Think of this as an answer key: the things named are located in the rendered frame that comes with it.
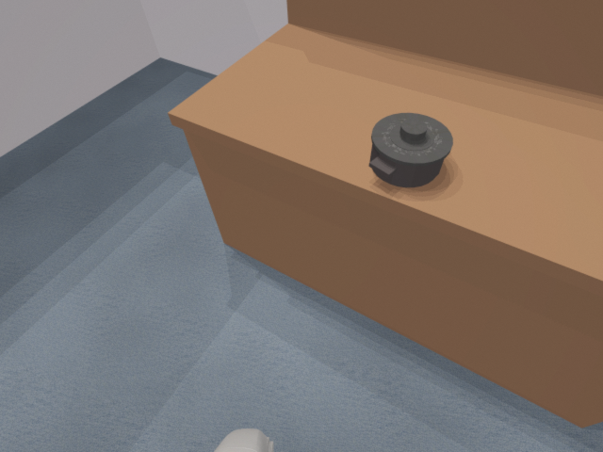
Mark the pot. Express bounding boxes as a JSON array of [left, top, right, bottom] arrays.
[[369, 144, 445, 187]]

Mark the left robot thigh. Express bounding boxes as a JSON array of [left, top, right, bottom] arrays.
[[214, 428, 273, 452]]

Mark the lid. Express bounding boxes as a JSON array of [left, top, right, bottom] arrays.
[[371, 113, 453, 167]]

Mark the knob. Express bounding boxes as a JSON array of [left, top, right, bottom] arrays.
[[400, 119, 428, 141]]

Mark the table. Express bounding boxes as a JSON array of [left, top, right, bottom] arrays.
[[168, 0, 603, 428]]

